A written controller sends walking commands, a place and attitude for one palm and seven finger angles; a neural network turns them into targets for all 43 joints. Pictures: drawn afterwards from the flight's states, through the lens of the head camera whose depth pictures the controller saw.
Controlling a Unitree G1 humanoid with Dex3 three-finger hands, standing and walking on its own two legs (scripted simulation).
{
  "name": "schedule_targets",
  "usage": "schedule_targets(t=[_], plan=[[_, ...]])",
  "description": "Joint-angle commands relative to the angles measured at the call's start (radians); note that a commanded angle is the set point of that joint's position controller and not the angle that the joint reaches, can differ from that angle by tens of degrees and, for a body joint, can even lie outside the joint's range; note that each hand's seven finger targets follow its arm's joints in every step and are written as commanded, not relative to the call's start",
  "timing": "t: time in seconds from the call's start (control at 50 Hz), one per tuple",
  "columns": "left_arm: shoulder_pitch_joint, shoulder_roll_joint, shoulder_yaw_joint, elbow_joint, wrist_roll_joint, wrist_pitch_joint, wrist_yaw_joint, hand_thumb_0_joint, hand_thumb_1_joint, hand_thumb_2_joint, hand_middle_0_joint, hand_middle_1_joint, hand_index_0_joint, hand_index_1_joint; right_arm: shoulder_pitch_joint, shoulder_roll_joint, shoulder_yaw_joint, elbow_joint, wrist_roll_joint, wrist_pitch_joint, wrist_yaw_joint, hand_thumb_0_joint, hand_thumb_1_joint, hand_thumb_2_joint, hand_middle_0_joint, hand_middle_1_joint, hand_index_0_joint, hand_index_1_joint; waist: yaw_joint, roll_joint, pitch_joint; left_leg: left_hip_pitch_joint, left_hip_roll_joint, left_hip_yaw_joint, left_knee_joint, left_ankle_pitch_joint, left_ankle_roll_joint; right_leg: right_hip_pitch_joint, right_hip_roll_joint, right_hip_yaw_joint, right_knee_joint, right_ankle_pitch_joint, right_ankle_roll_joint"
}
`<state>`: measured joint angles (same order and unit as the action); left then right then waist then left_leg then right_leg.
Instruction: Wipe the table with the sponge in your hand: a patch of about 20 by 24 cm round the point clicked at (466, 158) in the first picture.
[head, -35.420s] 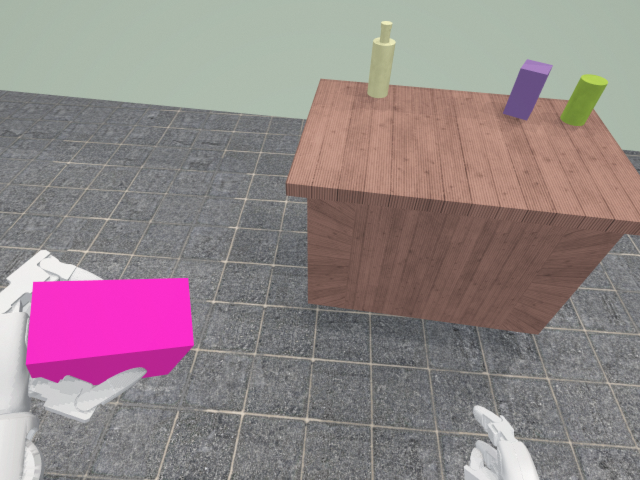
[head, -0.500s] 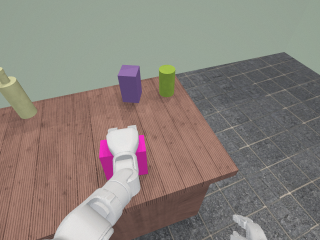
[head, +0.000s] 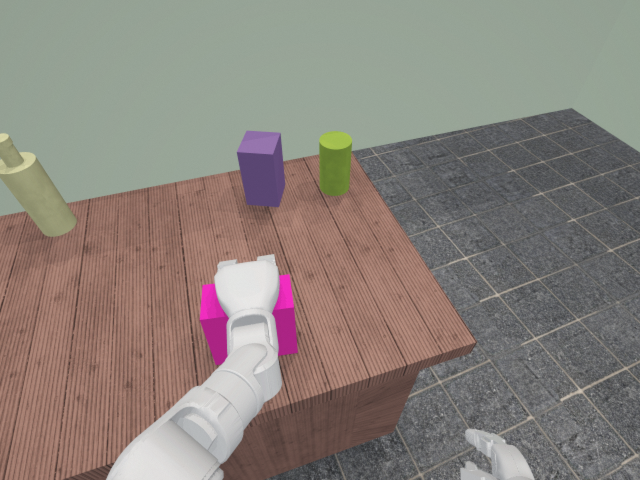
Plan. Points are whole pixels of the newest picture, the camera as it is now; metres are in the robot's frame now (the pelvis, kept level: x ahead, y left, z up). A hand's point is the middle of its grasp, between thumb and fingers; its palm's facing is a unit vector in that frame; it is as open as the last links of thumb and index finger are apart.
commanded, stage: wipe back along the third lane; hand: left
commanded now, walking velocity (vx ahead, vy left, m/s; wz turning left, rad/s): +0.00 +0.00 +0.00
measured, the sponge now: (253, 327) +0.35 +0.14 -0.06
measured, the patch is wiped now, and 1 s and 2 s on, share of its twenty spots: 1.00 1.00 1.00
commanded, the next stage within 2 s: slide back across to the middle lane in 0.12 s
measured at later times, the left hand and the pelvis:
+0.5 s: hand (242, 313) +0.35 +0.15 +0.00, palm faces -0.06 -0.05 -1.00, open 10.5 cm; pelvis +0.00 +0.00 +0.00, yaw -1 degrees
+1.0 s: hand (198, 326) +0.32 +0.20 +0.00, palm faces -0.07 -0.07 -0.99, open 10.4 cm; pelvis +0.00 +0.00 +0.01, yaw -1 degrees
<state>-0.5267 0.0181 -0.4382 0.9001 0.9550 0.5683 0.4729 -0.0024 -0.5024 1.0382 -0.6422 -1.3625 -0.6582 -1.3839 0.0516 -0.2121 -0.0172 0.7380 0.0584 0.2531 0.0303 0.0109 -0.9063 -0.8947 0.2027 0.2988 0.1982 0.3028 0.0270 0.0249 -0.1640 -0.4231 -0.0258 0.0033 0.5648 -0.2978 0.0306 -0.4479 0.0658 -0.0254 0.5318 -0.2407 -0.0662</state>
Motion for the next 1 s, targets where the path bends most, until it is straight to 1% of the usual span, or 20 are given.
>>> schedule_targets(t=[0.0,0.06,0.08,0.12,0.16,0.18,0.24,0.28,0.36,0.42,0.46,0.52,0.6,0.68,0.74,0.8,0.92,0.94,0.96,0.98], plan=[[-0.183,0.008,0.031,-0.059,-0.007,-0.005,-0.032,0.000,0.100,1.300,-1.200,-1.600,-1.200,-1.600,-0.141,-0.118,-0.028,-0.148,0.000,-0.040,-0.013,0.000,-0.900,-0.900,0.200,0.300,0.200,0.300,-0.016,-0.135,-0.204,0.042,-0.002,-0.013,-0.044,0.203,0.000,0.196,-0.043,0.066,-0.056,0.314,-0.015],[-0.195,-0.003,0.025,-0.078,-0.010,-0.006,-0.036,0.000,0.100,1.300,-1.200,-1.600,-1.200,-1.600,-0.148,-0.113,-0.028,-0.159,0.005,-0.041,-0.015,0.000,-0.900,-0.900,0.200,0.300,0.200,0.300,-0.017,-0.124,-0.201,0.042,-0.001,-0.012,-0.051,0.197,0.000,0.194,-0.044,0.063,-0.061,0.300,-0.016],[-0.183,0.022,0.041,-0.069,-0.009,-0.005,-0.034,0.000,0.100,1.300,-1.200,-1.600,-1.200,-1.600,-0.145,-0.118,-0.027,-0.157,0.004,-0.041,-0.016,0.000,-0.900,-0.900,0.200,0.300,0.200,0.300,-0.012,-0.130,-0.193,0.036,-0.002,-0.015,-0.055,0.182,-0.002,0.190,-0.041,0.066,-0.065,0.269,-0.015],[-0.191,0.019,0.035,-0.059,-0.002,-0.006,-0.032,0.000,0.100,1.300,-1.200,-1.600,-1.200,-1.600,-0.139,-0.117,-0.026,-0.153,0.003,-0.042,-0.019,0.000,-0.900,-0.900,0.200,0.300,0.200,0.300,-0.020,-0.134,-0.179,0.030,-0.002,-0.012,-0.053,0.170,-0.001,0.182,-0.042,0.072,-0.071,0.257,-0.013],[-0.188,0.017,0.045,-0.077,-0.011,-0.008,-0.032,0.000,0.100,1.300,-1.200,-1.600,-1.200,-1.600,-0.147,-0.114,-0.028,-0.161,0.005,-0.046,-0.020,0.000,-0.900,-0.900,0.200,0.300,0.200,0.300,-0.011,-0.119,-0.206,0.037,0.000,-0.012,-0.059,0.180,-0.001,0.193,-0.042,0.066,-0.068,0.264,-0.015],[-0.199,0.019,0.036,-0.068,-0.008,-0.009,-0.031,0.000,0.100,1.300,-1.200,-1.600,-1.200,-1.600,-0.142,-0.117,-0.028,-0.157,0.005,-0.045,-0.022,0.000,-0.900,-0.900,0.200,0.300,0.200,0.300,-0.020,-0.134,-0.192,0.039,0.001,-0.011,-0.057,0.170,0.000,0.182,-0.041,0.067,-0.073,0.242,-0.011],[-0.181,0.067,0.079,-0.070,-0.006,-0.005,-0.025,0.000,0.100,1.300,-1.200,-1.600,-1.200,-1.600,-0.145,-0.117,-0.025,-0.158,0.005,-0.048,-0.027,0.000,-0.900,-0.900,0.200,0.300,0.200,0.300,-0.005,-0.132,-0.188,0.031,-0.001,-0.009,-0.071,0.147,-0.003,0.192,-0.043,0.078,-0.086,0.204,-0.011],[-0.207,0.078,0.082,-0.120,-0.001,-0.012,-0.023,0.000,0.100,1.300,-1.200,-1.600,-1.200,-1.600,-0.153,-0.113,-0.026,-0.165,0.006,-0.049,-0.031,0.000,-0.900,-0.900,0.200,0.300,0.200,0.300,0.000,-0.096,-0.219,0.056,-0.002,-0.010,-0.075,0.166,-0.001,0.210,-0.042,0.078,-0.082,0.211,-0.014],[-0.155,0.121,0.119,-0.184,0.002,-0.008,-0.032,0.000,0.100,1.300,-1.200,-1.600,-1.200,-1.600,-0.169,-0.115,-0.025,-0.182,0.008,-0.052,-0.033,0.000,-0.900,-0.900,0.200,0.300,0.200,0.300,0.018,-0.119,-0.231,0.071,-0.004,-0.014,-0.089,0.194,0.001,0.256,-0.044,0.083,-0.088,0.256,-0.014],[-0.133,0.129,0.107,-0.225,0.011,-0.004,-0.040,0.000,0.100,1.300,-1.200,-1.600,-1.200,-1.600,-0.175,-0.117,-0.020,-0.185,0.009,-0.056,-0.035,0.000,-0.900,-0.900,0.200,0.300,0.200,0.300,0.016,-0.119,-0.194,0.087,-0.005,-0.012,-0.104,0.180,0.003,0.253,-0.044,0.087,-0.107,0.230,-0.013],[-0.131,0.143,0.117,-0.273,0.011,-0.006,-0.053,0.000,0.100,1.300,-1.200,-1.600,-1.200,-1.600,-0.187,-0.118,-0.021,-0.194,0.014,-0.058,-0.036,0.000,-0.900,-0.900,0.200,0.300,0.200,0.300,0.022,-0.118,-0.208,0.103,-0.006,-0.018,-0.109,0.204,0.005,0.274,-0.044,0.090,-0.105,0.261,-0.015],[-0.116,0.134,0.088,-0.281,0.024,-0.011,-0.071,0.000,0.100,1.300,-1.200,-1.600,-1.200,-1.600,-0.186,-0.120,-0.017,-0.189,0.014,-0.060,-0.037,0.000,-0.900,-0.900,0.200,0.300,0.200,0.300,0.011,-0.109,-0.166,0.119,-0.006,-0.018,-0.113,0.189,0.006,0.247,-0.043,0.093,-0.118,0.230,-0.016],[-0.054,0.174,0.121,-0.322,0.022,-0.038,-0.090,0.000,0.100,1.300,-1.200,-1.600,-1.200,-1.600,-0.186,-0.125,-0.017,-0.198,0.013,-0.065,-0.041,0.000,-0.900,-0.900,0.200,0.300,0.200,0.300,0.023,-0.116,-0.174,0.128,-0.011,-0.018,-0.112,0.202,0.008,0.271,-0.045,0.103,-0.115,0.266,-0.016],[-0.026,0.189,0.125,-0.358,0.038,-0.052,-0.102,0.000,0.100,1.300,-1.200,-1.600,-1.200,-1.600,-0.188,-0.128,-0.016,-0.200,0.014,-0.065,-0.041,0.000,-0.900,-0.900,0.200,0.300,0.200,0.300,0.020,-0.121,-0.157,0.133,-0.013,-0.023,-0.111,0.225,0.007,0.276,-0.046,0.113,-0.108,0.321,-0.018],[0.010,0.219,0.148,-0.384,0.045,-0.057,-0.104,0.000,0.100,1.300,-1.200,-1.600,-1.200,-1.600,-0.189,-0.129,-0.013,-0.206,0.012,-0.068,-0.043,0.000,-0.900,-0.900,0.200,0.300,0.200,0.300,0.028,-0.094,-0.165,0.134,-0.016,-0.021,-0.111,0.228,0.005,0.287,-0.049,0.117,-0.106,0.341,-0.020],[0.049,0.265,0.192,-0.402,0.045,-0.061,-0.109,0.000,0.100,1.300,-1.200,-1.600,-1.200,-1.600,-0.191,-0.132,-0.014,-0.210,0.013,-0.071,-0.048,0.000,-0.900,-0.900,0.200,0.300,0.200,0.300,0.035,-0.104,-0.171,0.132,-0.020,-0.022,-0.108,0.232,0.006,0.302,-0.049,0.125,-0.103,0.358,-0.018],[0.082,0.305,0.219,-0.441,0.048,-0.071,-0.135,0.000,0.100,1.300,-1.200,-1.600,-1.200,-1.600,-0.189,-0.137,-0.009,-0.219,0.016,-0.082,-0.059,0.000,-0.900,-0.900,0.200,0.300,0.200,0.300,0.033,-0.094,-0.147,0.129,-0.024,-0.024,-0.116,0.217,0.009,0.307,-0.051,0.131,-0.114,0.347,-0.014],[0.074,0.314,0.224,-0.448,0.046,-0.076,-0.140,0.000,0.100,1.300,-1.200,-1.600,-1.200,-1.600,-0.188,-0.139,-0.009,-0.219,0.017,-0.084,-0.062,0.000,-0.900,-0.900,0.200,0.300,0.200,0.300,0.029,-0.098,-0.148,0.131,-0.023,-0.023,-0.115,0.214,0.010,0.304,-0.051,0.134,-0.118,0.336,-0.013],[0.024,0.308,0.216,-0.450,0.045,-0.082,-0.148,0.000,0.100,1.300,-1.200,-1.600,-1.200,-1.600,-0.184,-0.140,-0.008,-0.216,0.018,-0.084,-0.066,0.000,-0.900,-0.900,0.200,0.300,0.200,0.300,0.012,-0.089,-0.144,0.128,-0.023,-0.026,-0.116,0.213,0.011,0.295,-0.050,0.135,-0.118,0.335,-0.014],[0.017,0.305,0.209,-0.426,0.051,-0.085,-0.152,0.000,0.100,1.300,-1.200,-1.600,-1.200,-1.600,-0.176,-0.140,-0.008,-0.209,0.019,-0.086,-0.068,0.000,-0.900,-0.900,0.200,0.300,0.200,0.300,0.007,-0.084,-0.105,0.120,-0.022,-0.029,-0.115,0.192,0.011,0.261,-0.048,0.128,-0.123,0.281,-0.013]])
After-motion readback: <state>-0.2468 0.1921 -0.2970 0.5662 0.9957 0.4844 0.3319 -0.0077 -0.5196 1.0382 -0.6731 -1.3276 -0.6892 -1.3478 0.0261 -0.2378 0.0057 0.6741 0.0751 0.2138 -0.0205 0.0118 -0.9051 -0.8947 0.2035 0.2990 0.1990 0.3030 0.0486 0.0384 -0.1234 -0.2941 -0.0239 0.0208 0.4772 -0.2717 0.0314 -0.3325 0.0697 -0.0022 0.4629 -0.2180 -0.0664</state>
